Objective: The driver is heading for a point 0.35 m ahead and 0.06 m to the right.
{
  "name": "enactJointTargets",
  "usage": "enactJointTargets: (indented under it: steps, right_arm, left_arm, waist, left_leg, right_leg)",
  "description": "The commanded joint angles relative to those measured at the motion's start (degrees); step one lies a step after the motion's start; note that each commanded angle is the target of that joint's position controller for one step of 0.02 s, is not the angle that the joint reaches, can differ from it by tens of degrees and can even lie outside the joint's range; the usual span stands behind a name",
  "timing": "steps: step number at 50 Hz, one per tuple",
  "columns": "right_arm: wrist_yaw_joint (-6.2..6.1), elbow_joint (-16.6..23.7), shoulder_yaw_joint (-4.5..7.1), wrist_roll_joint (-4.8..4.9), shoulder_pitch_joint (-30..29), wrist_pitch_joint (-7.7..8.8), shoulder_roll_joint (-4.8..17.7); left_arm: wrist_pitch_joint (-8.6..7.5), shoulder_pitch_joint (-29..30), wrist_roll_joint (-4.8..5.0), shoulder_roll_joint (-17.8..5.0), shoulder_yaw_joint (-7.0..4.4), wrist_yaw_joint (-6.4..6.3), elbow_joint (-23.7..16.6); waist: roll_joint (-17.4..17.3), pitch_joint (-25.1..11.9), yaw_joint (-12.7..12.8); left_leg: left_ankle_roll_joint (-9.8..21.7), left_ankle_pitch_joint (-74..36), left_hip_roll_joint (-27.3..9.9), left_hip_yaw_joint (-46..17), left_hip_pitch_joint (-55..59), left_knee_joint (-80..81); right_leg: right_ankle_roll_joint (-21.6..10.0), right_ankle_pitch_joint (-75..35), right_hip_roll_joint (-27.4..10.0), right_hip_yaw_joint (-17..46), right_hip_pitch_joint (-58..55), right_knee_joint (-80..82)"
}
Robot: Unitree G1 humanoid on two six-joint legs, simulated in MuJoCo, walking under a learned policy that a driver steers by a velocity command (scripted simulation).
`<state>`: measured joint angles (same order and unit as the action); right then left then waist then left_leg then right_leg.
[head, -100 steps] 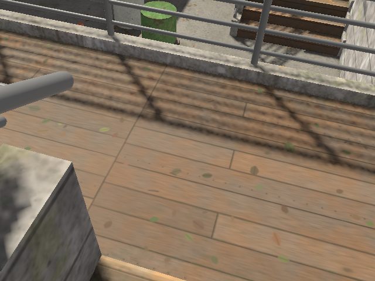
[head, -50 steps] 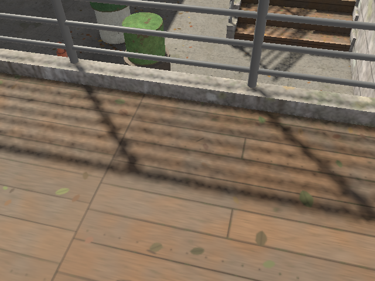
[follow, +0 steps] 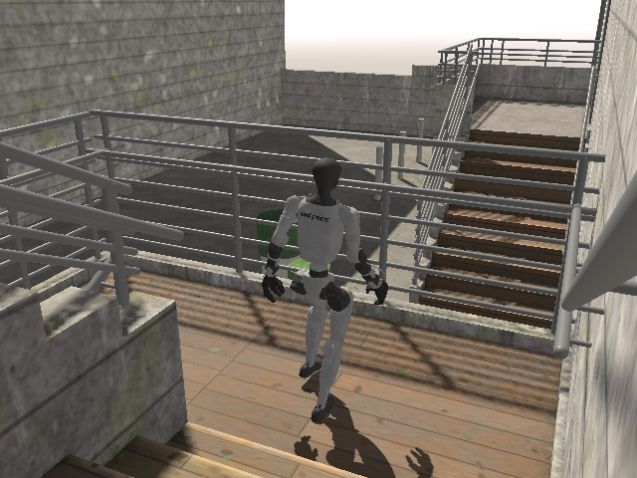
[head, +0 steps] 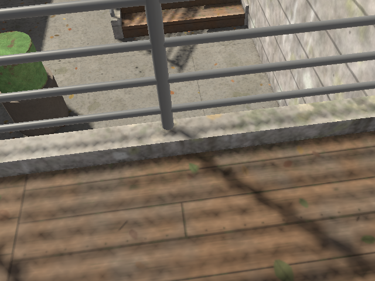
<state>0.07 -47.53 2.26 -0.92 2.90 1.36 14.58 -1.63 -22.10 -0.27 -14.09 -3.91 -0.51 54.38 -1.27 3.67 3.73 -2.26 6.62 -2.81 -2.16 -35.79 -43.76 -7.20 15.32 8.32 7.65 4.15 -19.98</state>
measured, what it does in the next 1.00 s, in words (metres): steps on the spot, turning right: left foot, then right foot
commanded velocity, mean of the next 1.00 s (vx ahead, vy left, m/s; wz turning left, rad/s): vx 0.06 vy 0.00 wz -0.46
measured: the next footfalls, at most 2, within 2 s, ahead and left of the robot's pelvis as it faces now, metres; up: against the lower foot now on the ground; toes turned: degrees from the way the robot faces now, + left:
left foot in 0.12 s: +0.22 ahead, +0.10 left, +0.00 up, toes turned -7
right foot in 0.56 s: +0.08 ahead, -0.10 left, +0.00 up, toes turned -26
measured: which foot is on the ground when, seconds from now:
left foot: up 0.00-0.10, down 0.12-0.56, up 0.58-0.98, down 1.00-1.00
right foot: down 0.00-0.14, up 0.16-0.54, down 0.56-1.00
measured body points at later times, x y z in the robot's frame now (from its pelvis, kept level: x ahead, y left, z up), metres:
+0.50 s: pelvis +0.08 +0.02 -0.01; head +0.11 +0.01 +0.44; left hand +0.28 +0.25 -0.12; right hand +0.11 -0.27 -0.13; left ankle +0.19 +0.11 -0.74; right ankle +0.05 -0.09 -0.71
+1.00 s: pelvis +0.07 +0.00 +0.00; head +0.08 -0.01 +0.44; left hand +0.29 +0.16 -0.12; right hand +0.01 -0.27 -0.14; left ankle +0.10 +0.12 -0.74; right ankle +0.04 -0.08 -0.74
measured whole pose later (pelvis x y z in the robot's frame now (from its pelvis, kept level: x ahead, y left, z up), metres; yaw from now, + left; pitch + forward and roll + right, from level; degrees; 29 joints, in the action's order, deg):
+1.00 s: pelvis +0.07 +0.00 +0.00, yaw -27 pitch -1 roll -1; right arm -1.5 -48.8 2.1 -0.4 13.5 -3.4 15.4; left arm 0.5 -9.5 -0.7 -12.7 0.0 -1.0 47.2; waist -1.3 2.1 -0.9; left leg 0.9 15.5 -0.8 -0.4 -9.5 -26.8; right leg -3.6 12.1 5.5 2.7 12.9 -25.8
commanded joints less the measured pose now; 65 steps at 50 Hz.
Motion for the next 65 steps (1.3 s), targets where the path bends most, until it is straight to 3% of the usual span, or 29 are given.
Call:
enactJointTargets:
  steps: [1,5,6,7,8,9,10,12,18,21,25,27,28,29,30,31,33,36,43,48,49,51,52,55,57,60,62,63,65]
  right_arm:
    - [-0.31,4.2,-0.12,0.33,-3.0,0.66,3.7]
    - [-2.03,3.4,0.09,0.72,5.2,2.22,7.4]
    - [-2.81,2.4,0.45,-0.10,12.1,3.13,9.8]
    - [-2.86,2.6,0.76,-0.37,16.1,3.03,13.6]
    - [-2.54,4.1,1.40,0.30,14.4,1.60,14.0]
    - [-2.23,5.9,0.84,0.61,9.9,1.11,9.4]
    - [-2.39,6.6,-0.30,0.82,7.4,0.95,5.6]
    - [-2.94,6.5,-0.61,0.02,5.5,0.10,5.6]
    - [-2.09,5.6,0.79,-1.17,6.4,-0.14,7.9]
    - [-1.57,5.6,1.41,-0.66,6.1,-1.02,8.6]
    - [-1.03,5.4,2.75,-1.27,7.5,-1.53,11.3]
    - [-1.05,5.4,3.05,-0.54,7.1,-2.39,11.7]
    - [-0.78,4.7,3.10,-0.32,9.0,-2.93,10.6]
    - [-0.35,5.6,2.29,-0.41,12.4,-3.80,6.5]
    - [-1.41,9.0,1.95,-0.48,6.6,-4.82,6.5]
    - [-1.50,8.5,2.20,0.04,5.1,-5.44,7.4]
    - [-0.76,5.9,2.36,0.96,8.9,-4.77,7.3]
    - [-0.27,3.5,2.86,-0.27,11.6,-4.53,8.2]
    - [-0.54,3.3,1.64,0.31,9.1,-5.38,5.7]
    - [-1.85,1.0,0.81,0.97,12.7,-4.63,4.7]
    - [-1.99,0.0,0.43,0.62,14.5,-4.02,4.2]
    - [-1.94,-0.1,0.17,-1.12,14.4,-2.40,7.9]
    - [-1.09,-0.7,0.86,0.09,11.2,-2.27,9.5]
    - [-0.19,-1.5,1.72,-0.59,13.4,-2.41,9.7]
    - [-0.33,-1.9,1.73,-0.55,13.0,-1.88,8.6]
    - [-0.55,-2.0,1.50,0.02,10.6,-1.15,7.1]
    - [-0.62,-2.8,0.98,0.16,11.9,-0.39,5.1]
    - [-0.45,-2.3,0.45,0.48,13.2,-0.25,3.3]
    - [-1.01,-3.8,0.28,-0.05,14.0,-1.15,3.3]
  left_arm:
    - [0.25,-3.4,-0.56,-8.0,-1.70,-0.56,-2.5]
    - [0.29,0.8,-0.85,-9.3,-2.14,-1.39,-4.6]
    - [-0.74,3.9,-0.20,-9.4,-1.92,-0.93,-6.4]
    - [-1.15,-0.4,1.05,-5.3,-1.00,-0.61,-8.5]
    - [0.23,-8.7,1.33,-7.3,-1.53,-1.24,-7.5]
    - [1.63,-7.8,-0.35,-9.7,-1.94,-1.33,-4.7]
    - [2.21,-2.2,-1.33,-9.7,-2.03,-0.54,-5.5]
    - [3.81,0.6,-1.15,-7.4,-1.95,0.82,-6.6]
    - [5.39,3.5,-0.55,-5.7,-1.04,1.95,-9.3]
    - [6.13,7.4,-0.27,-5.9,-0.49,2.47,-11.4]
    - [5.41,8.7,-0.24,-6.4,-0.19,3.08,-13.3]
    - [4.66,6.3,-0.41,-6.5,-0.22,3.01,-12.9]
    - [4.23,5.0,-0.55,-8.1,-0.61,2.56,-12.3]
    - [3.71,5.9,-1.41,-12.7,-1.32,1.57,-13.5]
    - [3.89,6.3,-1.26,-18.9,-3.02,1.13,-15.0]
    - [3.56,5.4,-1.49,-15.5,-2.48,0.77,-13.8]
    - [2.89,12.8,-1.29,-11.1,-1.01,0.37,-14.8]
    - [1.87,12.5,-0.04,-7.7,0.33,-0.04,-14.9]
    - [1.59,9.3,-0.83,-7.8,1.07,-0.46,-11.6]
    - [1.69,12.8,-0.52,-7.9,1.63,-0.73,-9.7]
    - [1.63,13.7,-0.15,-7.5,1.84,-0.85,-9.4]
    - [1.28,9.5,-0.10,-4.5,2.58,-0.51,-8.0]
    - [1.94,10.0,-0.41,-4.2,2.72,-0.41,-6.5]
    - [1.75,14.8,-2.02,-6.7,1.67,1.04,-6.8]
    - [0.80,15.4,-1.84,-4.9,1.96,1.70,-6.8]
    - [-0.70,11.4,-1.17,-1.8,2.87,0.81,-4.1]
    - [-1.27,8.6,-1.48,-4.5,2.48,-0.41,-2.3]
    - [-1.34,8.7,-1.31,-9.2,1.60,-0.88,-1.9]
    - [-1.04,9.0,-0.33,-6.7,2.46,-0.76,-0.8]
  waist:
    - [7.3,-3.5,0.6]
    - [6.7,-5.0,-4.7]
    - [2.9,-9.8,-7.9]
    - [-9.1,-18.1,-6.3]
    - [-15.3,-27.7,-3.2]
    - [-5.1,-20.1,-1.3]
    - [-0.6,-13.1,-2.5]
    - [-4.0,-6.8,-1.7]
    - [-7.0,-7.3,-1.9]
    - [-7.9,-6.5,-2.7]
    - [-8.2,-7.2,-3.5]
    - [-5.5,-7.3,-1.8]
    - [-0.6,-5.9,-1.5]
    - [16.2,-4.5,-3.2]
    - [18.6,-0.3,-0.7]
    - [11.4,0.3,-1.3]
    - [9.2,-1.2,-5.6]
    - [7.9,-6.2,-5.4]
    - [8.6,-4.5,-2.4]
    - [6.7,-5.4,-4.7]
    - [5.4,-5.9,-6.0]
    - [-2.7,-8.3,-2.5]
    - [-8.3,-4.2,-2.1]
    - [-10.3,3.2,-5.5]
    - [-8.4,5.4,-4.9]
    - [-6.1,1.7,-2.7]
    - [-2.6,-2.2,-2.1]
    - [4.4,-3.0,-4.1]
    - [6.6,-1.8,-4.6]
  left_leg:
    - [1.5,-2.9,4.4,2.9,3.8,3.9]
    - [3.7,-3.2,5.7,0.9,19.8,18.5]
    - [6.1,-14.6,-0.6,-4.0,32.1,20.6]
    - [10.6,-47.9,-17.2,-16.2,45.9,16.0]
    - [19.7,-51.2,-27.5,-31.3,49.0,17.6]
    - [18.9,-39.3,-24.6,-26.6,40.4,20.0]
    - [17.1,-30.0,-19.8,-18.8,33.0,22.3]
    - [14.5,-20.2,-13.6,-9.3,25.2,26.4]
    - [15.0,-11.2,-12.0,0.0,22.3,28.5]
    - [14.8,0.7,-13.2,0.6,21.5,30.3]
    - [13.2,2.1,-14.9,2.8,21.4,27.5]
    - [9.8,0.6,-14.6,5.6,18.6,22.2]
    - [6.0,4.6,-12.9,8.1,15.3,16.3]
    - [0.8,21.6,-5.6,14.1,5.5,0.4]
    - [-0.4,29.8,2.3,8.3,-0.2,-7.0]
    - [0.3,25.6,0.1,3.0,2.9,-13.1]
    - [1.4,16.2,0.3,1.9,5.0,-13.5]
    - [1.5,13.4,1.2,2.6,7.2,-16.5]
    - [1.9,16.6,1.2,1.9,13.1,-0.1]
    - [3.2,12.1,2.7,2.5,24.3,17.3]
    - [3.6,2.7,1.5,1.4,30.2,24.5]
    - [5.7,-4.6,-9.2,-9.7,36.2,27.6]
    - [8.3,7.5,-9.5,-10.8,28.3,28.0]
    - [11.3,35.5,-11.1,-16.4,23.5,36.6]
    - [12.4,29.4,-12.3,-16.6,23.5,37.0]
    - [10.6,3.7,-8.3,-8.5,25.5,28.8]
    - [7.0,-3.5,-5.3,-4.2,21.7,22.1]
    - [4.9,3.3,-0.3,0.1,18.8,18.1]
    - [3.4,10.2,0.4,1.6,23.0,18.6]
  right_leg:
    - [-0.6,-50.5,-12.2,8.8,-1.6,-4.0]
    - [2.7,-46.6,-9.9,12.9,1.7,-13.7]
    - [3.7,-39.7,-7.6,11.9,6.6,-23.1]
    - [4.7,3.6,-0.9,4.8,14.3,-40.3]
    - [4.8,26.3,3.5,0.0,20.0,-51.5]
    - [4.8,21.0,-2.3,-0.8,22.0,-55.3]
    - [5.3,17.3,-3.6,-2.0,22.2,-53.8]
    - [7.0,12.9,-6.1,-3.2,22.1,-50.9]
    - [8.1,9.4,-7.1,-6.7,19.7,-40.8]
    - [7.2,8.7,-9.3,-7.7,17.1,-32.6]
    - [5.9,9.3,-8.8,-10.6,11.5,-23.2]
    - [4.2,5.0,-7.4,-11.2,4.6,-11.9]
    - [3.0,1.9,-8.7,-6.3,1.9,-3.7]
    - [0.0,-1.0,-22.4,13.7,-0.1,6.3]
    - [-7.9,-12.7,-31.4,24.7,9.6,8.2]
    - [-8.2,-17.4,-27.9,17.1,10.6,5.9]
    - [-4.6,-19.7,-20.0,7.8,8.8,4.2]
    - [-4.7,-32.5,-18.6,4.3,2.3,2.1]
    - [-5.5,-23.9,-19.9,6.9,0.2,2.0]
    - [-3.8,-24.5,-18.8,8.9,3.7,-0.8]
    - [-1.7,-22.4,-17.9,8.4,6.6,-1.5]
    - [2.0,-5.1,-10.7,3.5,10.7,-3.9]
    - [2.1,1.2,-6.2,-1.2,9.3,-2.7]
    - [2.4,7.6,-4.2,-7.4,14.9,-14.8]
    - [2.8,7.3,-6.5,-7.8,17.1,-17.3]
    - [3.0,2.0,-5.7,-9.6,8.5,-5.0]
    - [3.0,-7.8,-9.5,-3.2,-2.8,1.5]
    - [1.0,-11.2,-15.3,5.3,-3.8,2.0]
    - [-2.3,-15.6,-19.6,8.3,0.9,2.5]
